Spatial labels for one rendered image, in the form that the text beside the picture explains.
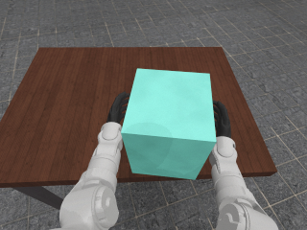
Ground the robot right hand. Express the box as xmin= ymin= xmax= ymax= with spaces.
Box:
xmin=212 ymin=100 xmax=231 ymax=139

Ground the carton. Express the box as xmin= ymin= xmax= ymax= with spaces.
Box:
xmin=121 ymin=68 xmax=217 ymax=180

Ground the table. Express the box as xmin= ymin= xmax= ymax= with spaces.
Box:
xmin=0 ymin=47 xmax=277 ymax=210

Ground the right robot upper arm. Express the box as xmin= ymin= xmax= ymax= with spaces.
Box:
xmin=215 ymin=202 xmax=279 ymax=230

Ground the robot left hand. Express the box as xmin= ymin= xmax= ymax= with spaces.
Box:
xmin=106 ymin=91 xmax=130 ymax=125

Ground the robot right forearm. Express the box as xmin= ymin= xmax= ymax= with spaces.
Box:
xmin=209 ymin=136 xmax=268 ymax=216

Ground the robot left forearm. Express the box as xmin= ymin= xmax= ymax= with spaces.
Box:
xmin=59 ymin=122 xmax=123 ymax=224

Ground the left robot upper arm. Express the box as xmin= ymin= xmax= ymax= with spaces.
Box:
xmin=50 ymin=185 xmax=119 ymax=230

